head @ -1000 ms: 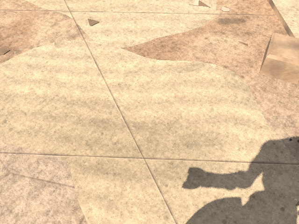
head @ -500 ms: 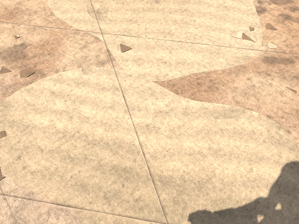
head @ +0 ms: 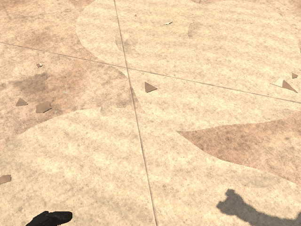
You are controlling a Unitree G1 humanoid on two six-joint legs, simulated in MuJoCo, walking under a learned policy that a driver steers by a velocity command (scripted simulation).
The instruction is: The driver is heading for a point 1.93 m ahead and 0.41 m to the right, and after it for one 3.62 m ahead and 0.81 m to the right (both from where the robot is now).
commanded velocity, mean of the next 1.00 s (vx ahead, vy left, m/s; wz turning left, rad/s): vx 0.46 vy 0.00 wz -0.33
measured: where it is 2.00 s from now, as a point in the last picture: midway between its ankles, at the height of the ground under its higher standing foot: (180, 181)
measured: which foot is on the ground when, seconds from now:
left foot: up 0.00-0.40, down 0.42-0.90, up 0.92-1.00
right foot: down 0.00-0.42, up 0.44-0.88, down 0.90-1.00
